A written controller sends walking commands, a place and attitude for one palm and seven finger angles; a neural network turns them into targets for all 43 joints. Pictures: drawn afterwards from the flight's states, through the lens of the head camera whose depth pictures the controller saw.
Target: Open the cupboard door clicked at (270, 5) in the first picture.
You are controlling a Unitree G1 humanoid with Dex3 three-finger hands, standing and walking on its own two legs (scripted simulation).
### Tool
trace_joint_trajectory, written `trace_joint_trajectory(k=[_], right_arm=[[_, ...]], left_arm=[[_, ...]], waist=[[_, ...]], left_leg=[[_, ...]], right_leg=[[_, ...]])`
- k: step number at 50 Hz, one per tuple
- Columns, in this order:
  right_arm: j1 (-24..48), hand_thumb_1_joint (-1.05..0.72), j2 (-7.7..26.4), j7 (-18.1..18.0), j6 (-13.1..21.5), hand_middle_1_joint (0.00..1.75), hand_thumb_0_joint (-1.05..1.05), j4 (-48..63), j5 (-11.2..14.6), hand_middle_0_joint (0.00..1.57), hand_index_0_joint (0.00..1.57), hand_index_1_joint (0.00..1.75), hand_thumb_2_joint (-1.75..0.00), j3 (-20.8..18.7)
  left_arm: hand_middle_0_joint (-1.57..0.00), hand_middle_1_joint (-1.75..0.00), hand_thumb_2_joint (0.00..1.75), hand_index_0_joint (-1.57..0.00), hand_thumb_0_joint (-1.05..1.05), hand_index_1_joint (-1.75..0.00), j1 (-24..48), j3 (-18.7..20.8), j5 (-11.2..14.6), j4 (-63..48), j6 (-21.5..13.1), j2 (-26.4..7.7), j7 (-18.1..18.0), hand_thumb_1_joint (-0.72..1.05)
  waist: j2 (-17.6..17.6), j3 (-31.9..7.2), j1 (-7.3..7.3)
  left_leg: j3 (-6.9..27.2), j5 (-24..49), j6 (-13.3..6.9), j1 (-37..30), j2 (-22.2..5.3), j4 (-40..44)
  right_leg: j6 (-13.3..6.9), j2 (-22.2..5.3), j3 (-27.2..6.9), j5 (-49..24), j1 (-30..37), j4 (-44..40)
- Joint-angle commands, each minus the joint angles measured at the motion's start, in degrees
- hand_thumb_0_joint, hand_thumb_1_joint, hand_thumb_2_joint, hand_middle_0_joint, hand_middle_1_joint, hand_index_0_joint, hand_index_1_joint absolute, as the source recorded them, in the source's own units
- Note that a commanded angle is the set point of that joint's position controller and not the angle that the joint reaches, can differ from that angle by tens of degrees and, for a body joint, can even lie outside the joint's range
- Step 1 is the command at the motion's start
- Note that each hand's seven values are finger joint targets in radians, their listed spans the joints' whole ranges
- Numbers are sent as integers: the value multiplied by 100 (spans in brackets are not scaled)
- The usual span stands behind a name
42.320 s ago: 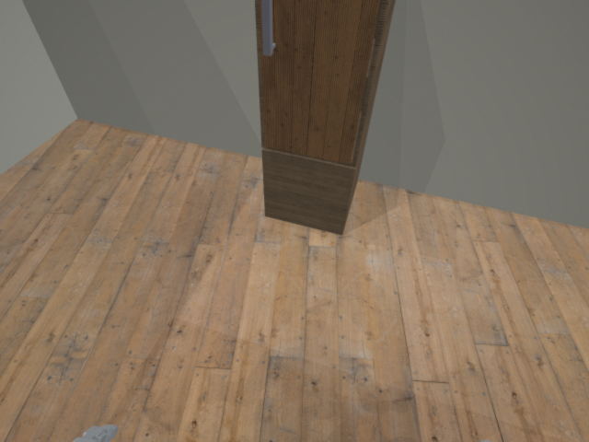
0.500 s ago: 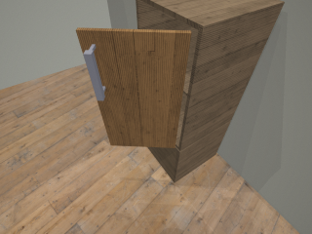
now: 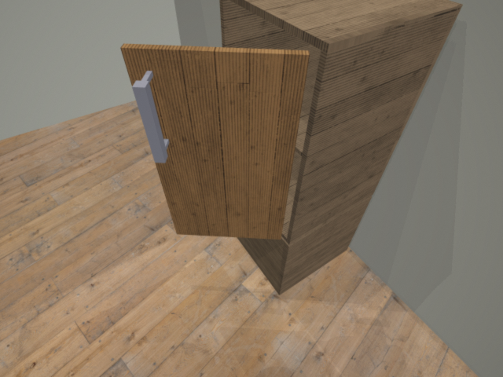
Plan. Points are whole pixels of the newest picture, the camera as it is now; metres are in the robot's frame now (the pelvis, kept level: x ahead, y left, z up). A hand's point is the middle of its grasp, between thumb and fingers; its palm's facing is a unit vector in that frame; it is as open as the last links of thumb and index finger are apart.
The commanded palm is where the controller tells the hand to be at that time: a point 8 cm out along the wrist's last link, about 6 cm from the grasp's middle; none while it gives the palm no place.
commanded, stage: look again from close up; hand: left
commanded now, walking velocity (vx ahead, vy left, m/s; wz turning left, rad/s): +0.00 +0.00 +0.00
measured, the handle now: (155, 119) +0.55 +0.24 +0.11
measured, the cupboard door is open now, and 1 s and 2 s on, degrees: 54 54 54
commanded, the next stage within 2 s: raise the hand with hooked fingers in 0.02 s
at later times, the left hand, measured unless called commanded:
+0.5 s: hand (160, 330) +0.19 +0.16 -0.01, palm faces -0.04 -1.00 +0.05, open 8.3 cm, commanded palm +0.13 +0.24 -0.02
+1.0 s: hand (100, 300) +0.21 +0.24 +0.03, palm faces +0.08 -1.00 -0.04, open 11.3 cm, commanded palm +0.18 +0.29 +0.04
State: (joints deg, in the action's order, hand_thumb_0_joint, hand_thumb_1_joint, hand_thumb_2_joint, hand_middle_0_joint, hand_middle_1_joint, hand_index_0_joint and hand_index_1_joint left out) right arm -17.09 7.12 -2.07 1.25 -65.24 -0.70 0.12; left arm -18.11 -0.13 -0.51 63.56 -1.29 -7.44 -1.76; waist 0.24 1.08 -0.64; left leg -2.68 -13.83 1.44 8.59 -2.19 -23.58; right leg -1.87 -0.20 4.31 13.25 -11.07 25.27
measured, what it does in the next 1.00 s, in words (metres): stands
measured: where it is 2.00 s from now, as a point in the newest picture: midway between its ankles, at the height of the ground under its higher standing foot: outside the picture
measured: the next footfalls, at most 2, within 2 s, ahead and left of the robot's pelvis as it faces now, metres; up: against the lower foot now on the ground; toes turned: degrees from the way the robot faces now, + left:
none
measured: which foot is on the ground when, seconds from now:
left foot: down 0.00-1.00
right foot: down 0.00-1.00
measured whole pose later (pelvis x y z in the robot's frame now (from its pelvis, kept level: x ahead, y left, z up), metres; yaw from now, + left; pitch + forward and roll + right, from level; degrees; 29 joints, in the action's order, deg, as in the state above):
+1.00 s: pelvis -0.01 +0.03 -0.04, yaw +1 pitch +7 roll -1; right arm -17.4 11.2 -4.1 11.4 -31.9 2.5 2.5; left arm -21.4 14.6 18.4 -5.3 -9.9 -15.4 14.1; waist -1.5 -4.6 0.4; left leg -1.7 -25.5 -0.6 31.4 -1.8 -49.6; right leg 0.0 -1.7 4.3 22.5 -31.8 47.3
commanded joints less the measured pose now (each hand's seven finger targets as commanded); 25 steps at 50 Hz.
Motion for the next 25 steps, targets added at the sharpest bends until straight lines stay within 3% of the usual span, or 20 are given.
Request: trace_joint_trajectory(k=[1,5,6,7,8,9,10,11,12,14,15,16,17,18,19,20,21,22,24,25], right_arm=[[-406,-90,456,-7,51,30,0,124,2,20,20,30,-90,-52],[-416,-90,442,-9,43,30,0,105,0,20,20,30,-90,-48],[380,-90,679,73,69,30,0,506,45,20,20,30,-90,-92],[251,-90,1810,-228,941,30,0,2618,306,20,20,30,-90,-144],[812,-90,1184,-397,1424,30,0,2257,256,20,20,30,-90,-4],[717,-90,1243,-392,1595,30,0,1965,333,20,20,30,-90,-134],[475,-90,972,-339,1591,30,0,1938,401,20,20,30,-90,-144],[521,-90,1131,-337,1703,30,0,2421,487,20,20,30,-90,-120],[612,-90,1307,-396,1859,30,0,2572,501,20,20,30,-90,-201],[617,-90,1385,-379,2073,30,0,2917,330,20,20,30,-90,-232],[545,-90,1374,-327,2087,30,0,3011,239,20,20,30,-90,-280],[649,-90,1356,-257,2110,30,0,3141,196,20,20,30,-90,-365],[688,-90,1367,-169,2117,30,0,3283,145,20,20,30,-90,-425],[765,-90,1370,-72,2089,30,0,3432,129,20,20,30,-90,-487],[808,-90,1404,77,2015,30,0,3625,160,20,20,30,-90,-557],[975,-90,1452,175,1943,30,0,3852,123,20,20,30,-90,-552],[1100,-90,1461,193,1858,30,0,4044,129,20,20,30,-90,-610],[1151,-90,1402,202,1744,30,0,4208,161,20,20,30,-90,-601],[1236,-90,1337,193,1478,30,0,4480,155,20,20,30,-90,-578],[1297,-90,1298,178,1396,30,0,4686,178,20,20,30,-90,-526]], left_arm=[[-20,-30,90,-20,0,-30,-405,100,-12,-149,-60,-535,-35,90],[-20,-30,90,-20,0,-30,-423,94,-13,-142,-54,-517,-35,90],[-20,-30,90,-20,0,-30,-832,110,-70,102,-151,-756,-253,90],[-20,-32,89,-20,0,-32,3598,306,1316,-8792,-1467,-1784,-87,88],[-20,-33,88,-20,0,-33,1403,539,805,-7313,-1128,-1526,-419,85],[-21,-34,87,-21,0,-34,1177,326,884,-6922,-839,-1118,-719,83],[-21,-36,86,-21,0,-36,-488,-236,852,-5585,-229,93,-704,81],[-21,-37,85,-21,0,-37,173,-520,1105,-6758,-318,242,-529,78],[-21,-39,84,-21,0,-39,218,-385,1151,-7162,-616,-58,-439,76],[-21,-42,82,-21,0,-42,-52,-314,1045,-6720,-1110,-65,-242,71],[-22,-43,81,-22,0,-43,-5,-226,1031,-6349,-1372,5,-67,69],[-22,-45,80,-22,0,-45,-632,-29,1100,-5768,-1691,62,194,67],[-22,-47,79,-22,0,-47,-1194,118,1215,-5407,-2064,86,513,64],[-22,-48,78,-22,0,-48,-1662,439,1346,-5291,-2435,-78,860,62],[-22,-50,77,-22,0,-50,-2099,858,1443,-5077,-2717,-374,1277,60],[-22,-51,76,-22,0,-51,-1917,952,1544,-5290,-3013,-501,1668,57],[-22,-53,75,-22,0,-53,-1955,1425,1513,-5419,-3110,-907,1822,55],[-23,-54,74,-23,0,-54,-2070,1579,1442,-5648,-3030,-1024,1879,53],[-23,-57,72,-23,0,-57,-1855,1657,1434,-6612,-2714,-1215,1801,48],[-23,-58,71,-23,0,-58,-1471,1457,1477,-7283,-2614,-1091,1710,46]], waist=[[52,337,29],[31,419,25],[227,668,-278],[-969,-2278,628],[-1754,-1987,67],[-1525,-1464,281],[-766,-716,270],[-305,-148,292],[79,-168,357],[850,286,420],[1511,277,401],[1901,405,160],[2190,244,-12],[2211,78,-183],[1536,-155,-407],[1187,-367,-352],[877,-772,-441],[545,-1045,-572],[-264,-1467,-672],[-535,-1592,-572]], left_leg=[[287,570,-217,320,-347,422],[282,505,-212,345,-344,441],[-6,98,-10,931,-322,-914],[82,800,-323,-703,224,-16],[-127,975,-370,-560,180,73],[-47,426,-232,-41,136,-24],[83,33,-262,506,84,45],[269,-287,-279,648,81,27],[235,-528,-291,673,114,-175],[255,-732,-314,1185,312,-697],[274,-744,-287,1519,365,-951],[267,-815,-240,1924,348,-1195],[281,-794,-200,2327,360,-1462],[248,-728,-160,2563,370,-1697],[160,-557,-87,2590,455,-1872],[111,-399,-63,2696,509,-2093],[1,-204,-93,2815,544,-2273],[-79,-29,-134,2899,567,-2288],[-151,269,-167,2747,551,-2291],[-155,315,-190,2633,529,-2279]], right_leg=[[-42,-607,-626,-631,7,-593],[-42,-590,-638,-507,-49,-631],[219,-1034,-1101,-3035,-106,-540],[89,-500,-791,-1679,595,-51],[-74,-156,-428,-709,512,140],[-2,-113,-194,-189,74,76],[56,-91,-26,68,-252,58],[130,-102,14,378,-514,55],[166,-102,-34,884,-834,-39],[195,-89,-83,1642,-1549,37],[216,-82,-104,1929,-1837,178],[210,-83,-120,2187,-2084,379],[200,-111,-226,2246,-2124,603],[172,-125,-320,2062,-2038,813],[45,-138,-382,1629,-1804,1124],[-3,-195,-392,1019,-1649,1409],[-16,-223,-430,472,-1424,1655],[-12,-228,-412,47,-1265,1847],[-16,-212,-448,-474,-1093,2075],[-16,-191,-427,-539,-1131,2109]])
